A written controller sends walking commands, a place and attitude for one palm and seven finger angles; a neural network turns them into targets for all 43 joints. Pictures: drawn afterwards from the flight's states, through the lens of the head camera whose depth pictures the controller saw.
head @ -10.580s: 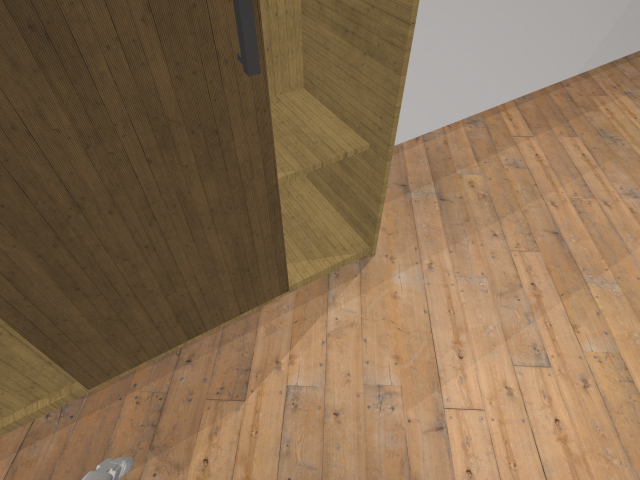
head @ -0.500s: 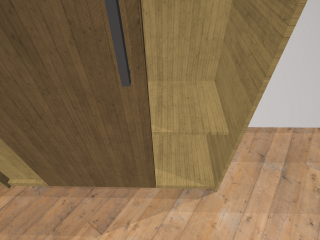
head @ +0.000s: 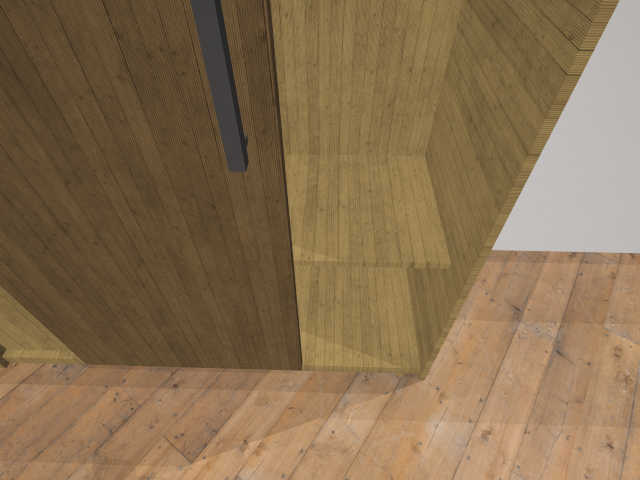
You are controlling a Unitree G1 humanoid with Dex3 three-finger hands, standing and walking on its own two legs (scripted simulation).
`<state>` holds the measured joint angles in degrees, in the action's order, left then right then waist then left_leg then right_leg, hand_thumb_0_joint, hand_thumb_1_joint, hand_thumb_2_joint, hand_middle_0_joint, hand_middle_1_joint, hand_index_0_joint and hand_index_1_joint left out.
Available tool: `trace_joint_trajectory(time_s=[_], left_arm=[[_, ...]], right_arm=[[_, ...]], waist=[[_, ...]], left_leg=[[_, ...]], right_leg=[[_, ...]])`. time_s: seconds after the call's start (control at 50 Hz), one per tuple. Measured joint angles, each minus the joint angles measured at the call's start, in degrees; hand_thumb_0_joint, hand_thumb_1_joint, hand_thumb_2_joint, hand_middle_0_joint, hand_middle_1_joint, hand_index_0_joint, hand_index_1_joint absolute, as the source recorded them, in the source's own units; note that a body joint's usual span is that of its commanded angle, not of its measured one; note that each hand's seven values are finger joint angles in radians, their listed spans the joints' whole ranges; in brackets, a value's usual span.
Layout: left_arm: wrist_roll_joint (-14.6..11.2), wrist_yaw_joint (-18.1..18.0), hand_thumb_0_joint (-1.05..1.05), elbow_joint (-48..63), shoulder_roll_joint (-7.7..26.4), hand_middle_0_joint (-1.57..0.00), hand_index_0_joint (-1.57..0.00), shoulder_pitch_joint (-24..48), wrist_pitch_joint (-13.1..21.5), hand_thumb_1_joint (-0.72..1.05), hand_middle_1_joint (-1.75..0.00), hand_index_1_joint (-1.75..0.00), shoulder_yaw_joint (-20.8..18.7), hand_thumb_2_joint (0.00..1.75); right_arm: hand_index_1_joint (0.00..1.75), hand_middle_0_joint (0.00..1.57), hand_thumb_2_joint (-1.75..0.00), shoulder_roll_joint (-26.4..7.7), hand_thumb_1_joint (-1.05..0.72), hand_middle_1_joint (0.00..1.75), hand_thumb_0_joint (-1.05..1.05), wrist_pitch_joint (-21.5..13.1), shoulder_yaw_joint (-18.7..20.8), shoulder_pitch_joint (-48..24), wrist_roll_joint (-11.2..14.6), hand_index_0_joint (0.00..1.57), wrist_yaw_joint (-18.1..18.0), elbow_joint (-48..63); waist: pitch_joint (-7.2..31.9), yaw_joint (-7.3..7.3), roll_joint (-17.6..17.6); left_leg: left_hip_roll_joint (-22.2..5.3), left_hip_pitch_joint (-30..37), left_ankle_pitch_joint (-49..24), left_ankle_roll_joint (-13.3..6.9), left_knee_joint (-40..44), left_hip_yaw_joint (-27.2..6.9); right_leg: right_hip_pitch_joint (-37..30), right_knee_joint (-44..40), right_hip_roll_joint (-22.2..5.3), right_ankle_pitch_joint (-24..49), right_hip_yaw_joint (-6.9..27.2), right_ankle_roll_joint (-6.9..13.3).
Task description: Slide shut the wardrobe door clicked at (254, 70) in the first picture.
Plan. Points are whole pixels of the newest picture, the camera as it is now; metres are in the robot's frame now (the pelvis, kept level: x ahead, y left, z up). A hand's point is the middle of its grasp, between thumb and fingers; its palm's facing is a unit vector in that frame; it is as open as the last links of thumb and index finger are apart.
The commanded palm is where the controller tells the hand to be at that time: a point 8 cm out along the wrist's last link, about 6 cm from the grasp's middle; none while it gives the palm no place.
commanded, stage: look again from close up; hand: left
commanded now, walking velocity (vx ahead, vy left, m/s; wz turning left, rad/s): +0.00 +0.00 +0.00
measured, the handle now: (224, 68) +0.52 +0.15 +0.26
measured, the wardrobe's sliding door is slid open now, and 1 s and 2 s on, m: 0.38 0.38 0.38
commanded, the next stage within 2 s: raise the hand with hooked fingers in 0.38 s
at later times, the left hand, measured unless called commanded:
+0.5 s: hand out of the picture -0.01 +0.16 -0.17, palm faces +0.04 -0.98 -0.19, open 7.4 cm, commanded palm +0.09 +0.21 -0.06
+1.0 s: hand out of the picture +0.11 +0.21 +0.01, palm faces +0.22 -0.98 -0.05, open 9.2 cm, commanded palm +0.12 +0.24 +0.04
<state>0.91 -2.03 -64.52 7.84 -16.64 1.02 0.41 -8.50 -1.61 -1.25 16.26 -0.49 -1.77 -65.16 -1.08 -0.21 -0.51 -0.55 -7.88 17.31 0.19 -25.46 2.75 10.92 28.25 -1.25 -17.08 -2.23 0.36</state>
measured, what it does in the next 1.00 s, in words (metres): stands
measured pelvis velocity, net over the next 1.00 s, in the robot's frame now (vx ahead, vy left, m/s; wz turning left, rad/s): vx -0.05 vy -0.01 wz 0.05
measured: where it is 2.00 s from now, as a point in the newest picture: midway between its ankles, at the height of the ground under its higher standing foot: outside the picture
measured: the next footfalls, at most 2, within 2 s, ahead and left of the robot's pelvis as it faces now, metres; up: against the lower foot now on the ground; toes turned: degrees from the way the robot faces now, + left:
none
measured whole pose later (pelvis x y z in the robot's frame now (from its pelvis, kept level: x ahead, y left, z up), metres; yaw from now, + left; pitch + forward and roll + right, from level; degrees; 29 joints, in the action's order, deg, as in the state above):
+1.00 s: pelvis -0.05 -0.01 -0.04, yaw +3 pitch +4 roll -1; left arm -12.8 10.1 4.2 12.1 -29.9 17.4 -9.3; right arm -15.5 -15.0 1.6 10.4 1.1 -2.7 -26.3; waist 3.6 -3.9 0.9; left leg -1.3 -29.3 24.3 0.5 -49.7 -1.1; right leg 28.9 48.1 -1.5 -22.9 -5.8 1.3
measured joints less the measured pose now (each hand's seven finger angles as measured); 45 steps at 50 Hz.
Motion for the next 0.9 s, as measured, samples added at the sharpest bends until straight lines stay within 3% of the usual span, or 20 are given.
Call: trace_joint_trajectory(time_s=[0.5, 0.54, 0.58, 0.64, 0.68, 0.72, 0.76, 0.8, 0.84, 0.9], left_arm=[[0.0, -0.4, 0.01, 0.1, -0.2, -0.2, -0.2, -0.4, 0.4, 0.91, -0.3, -0.3, -0.1, 0.9], [-4.3, -1.7, 0.04, 21.5, 1.0, -0.2, -0.2, -6.8, -7.4, 0.94, -0.3, -0.3, -0.7, 0.9], [-6.0, -3.8, 0.05, 38.2, 3.0, -0.21, -0.2, -10.7, -4.0, 0.95, -0.31, -0.31, -0.8, 0.89], [-8.3, -4.5, 0.05, 55.2, 3.7, -0.2, -0.2, -10.0, -1.2, 0.92, -0.33, -0.33, -1.5, 0.88], [-8.9, -2.6, 0.04, 61.3, 3.3, -0.2, -0.2, -6.9, 3.7, 0.88, -0.35, -0.35, -2.7, 0.87], [-10.3, 1.5, 0.03, 63.5, 2.4, -0.2, -0.2, -3.6, 10.6, 0.84, -0.37, -0.37, -4.1, 0.85], [-12.6, 8.3, 0.02, 63.4, 1.2, -0.2, -0.2, -2.0, 17.3, 0.79, -0.39, -0.39, -5.3, 0.84], [-14.1, 15.3, 0.02, 63.0, 0.8, -0.21, -0.21, -2.8, 21.1, 0.74, -0.42, -0.42, -6.0, 0.82], [-14.0, 19.0, 0.01, 63.5, 1.4, -0.21, -0.21, -5.5, 20.3, 0.69, -0.45, -0.45, -6.3, 0.8], [-13.9, 18.5, 0.01, 65.1, 2.9, -0.22, -0.22, -10.8, 15.8, 0.62, -0.49, -0.49, -6.7, 0.77]], right_arm=[[0.29, 0.2, -0.9, 0.6, -0.92, 0.29, 0.01, 0.4, 0.1, 0.4, 0.1, 0.2, 0.0, -0.5], [0.29, 0.2, -0.9, -0.5, -0.93, 0.3, 0.02, -2.2, -0.5, 2.3, 1.4, 0.2, -1.2, 4.5], [0.29, 0.21, -0.9, -2.0, -0.93, 0.3, 0.03, -8.2, 0.1, 4.3, 2.0, 0.2, -2.5, 8.3], [0.29, 0.2, -0.9, -5.0, -0.93, 0.3, 0.03, -13.2, 1.5, 4.0, 3.0, 0.2, -3.2, 14.0], [0.29, 0.2, -0.9, -6.4, -0.93, 0.3, 0.03, -15.2, 2.4, 1.9, 2.3, 0.2, -3.0, 17.7], [0.29, 0.2, -0.9, -6.8, -0.92, 0.3, 0.02, -16.2, 3.1, -1.0, 1.8, 0.2, -2.2, 21.2], [0.29, 0.2, -0.9, -6.5, -0.92, 0.29, 0.02, -16.5, 3.9, -3.8, 1.7, 0.2, -0.8, 24.7], [0.29, 0.2, -0.9, -6.5, -0.92, 0.29, 0.02, -16.1, 4.2, -5.8, 1.7, 0.2, 0.4, 28.8], [0.29, 0.2, -0.9, -6.8, -0.91, 0.29, 0.02, -14.9, 4.4, -6.9, 1.8, 0.2, 0.8, 33.0], [0.29, 0.2, -0.9, -7.4, -0.91, 0.29, 0.02, -12.9, 4.5, -7.2, 2.1, 0.2, 0.4, 37.9]], waist=[[0.1, -0.09, -0.1], [-1.1, -0.65, -0.2], [-0.4, -1.15, -0.5], [2.0, 0.22, -2.2], [4.1, 1.29, -2.6], [6.1, 1.8, -1.9], [7.1, 1.69, -0.4], [7.2, 1.38, 1.1], [6.7, 0.57, 2.2], [5.8, -1.02, 2.5]], left_leg=[[-1.4, -0.8, 0.0, 1.0, -0.8, -0.7], [-1.7, -1.0, 0.9, 0.8, -1.9, -0.4], [-1.1, -1.7, 0.9, 0.8, -2.5, -0.3], [-0.1, -4.2, 0.9, 0.3, -4.4, -1.5], [0.3, -7.1, 1.4, 0.0, -6.7, -1.8], [0.3, -10.8, 2.2, 0.0, -9.8, -1.4], [-0.1, -14.1, 3.4, 0.2, -13.2, -0.7], [-0.4, -16.7, 4.6, 0.4, -16.5, -0.3], [-0.7, -18.4, 5.6, 0.6, -19.1, -0.2], [-0.7, -19.8, 6.4, 0.5, -21.5, -1.0]], right_leg=[[-0.5, -1.3, 1.3, 0.4, -1.0, 0.9], [0.1, -0.1, 1.5, 0.3, -0.6, 0.9], [1.1, 1.3, 1.0, -0.3, -0.6, 0.9], [2.9, 3.0, -0.2, -0.9, -1.7, 0.4], [5.6, 5.3, -0.7, -1.5, -2.0, 0.2], [9.7, 8.7, -0.8, -2.4, -1.5, 0.2], [13.4, 12.3, -0.6, -3.3, -0.7, 0.4], [16.2, 15.6, -0.4, -4.3, -0.3, 0.7], [17.9, 18.0, -0.2, -5.1, -0.1, 0.9], [18.7, 19.7, -0.3, -5.8, -0.8, 0.9]])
